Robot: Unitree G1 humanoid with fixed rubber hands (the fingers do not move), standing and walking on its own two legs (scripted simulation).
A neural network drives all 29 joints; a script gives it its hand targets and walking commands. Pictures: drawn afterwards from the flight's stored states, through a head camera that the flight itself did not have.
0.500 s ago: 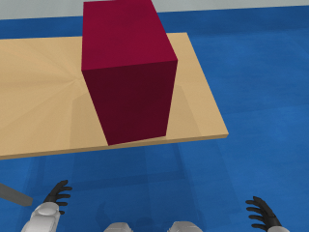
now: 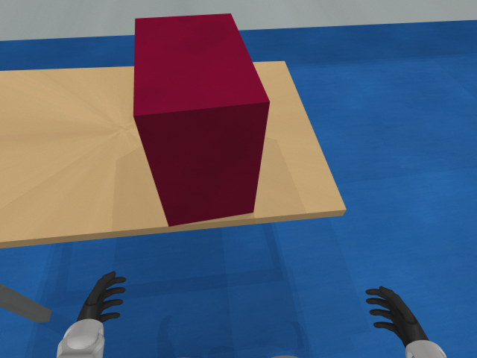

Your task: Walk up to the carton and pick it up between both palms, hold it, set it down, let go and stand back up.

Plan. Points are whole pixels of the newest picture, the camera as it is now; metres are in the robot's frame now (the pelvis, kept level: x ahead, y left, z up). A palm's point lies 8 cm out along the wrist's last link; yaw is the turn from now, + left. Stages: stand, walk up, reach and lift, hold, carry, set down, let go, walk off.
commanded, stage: reach and lift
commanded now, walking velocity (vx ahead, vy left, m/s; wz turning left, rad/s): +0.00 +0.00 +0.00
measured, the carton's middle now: (198, 123) +0.51 +0.08 +0.08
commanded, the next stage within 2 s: none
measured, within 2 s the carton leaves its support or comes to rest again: neither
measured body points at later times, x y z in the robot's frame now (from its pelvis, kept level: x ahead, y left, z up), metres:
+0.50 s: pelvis -0.03 +0.02 +0.00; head -0.04 +0.03 +0.45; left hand +0.20 +0.22 -0.01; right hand +0.15 -0.25 -0.02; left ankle +0.01 +0.13 -0.73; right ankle +0.00 -0.11 -0.73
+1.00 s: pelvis -0.02 +0.00 +0.01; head -0.02 -0.01 +0.46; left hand +0.22 +0.17 +0.07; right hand +0.21 -0.22 +0.05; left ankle +0.01 +0.13 -0.73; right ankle +0.00 -0.11 -0.73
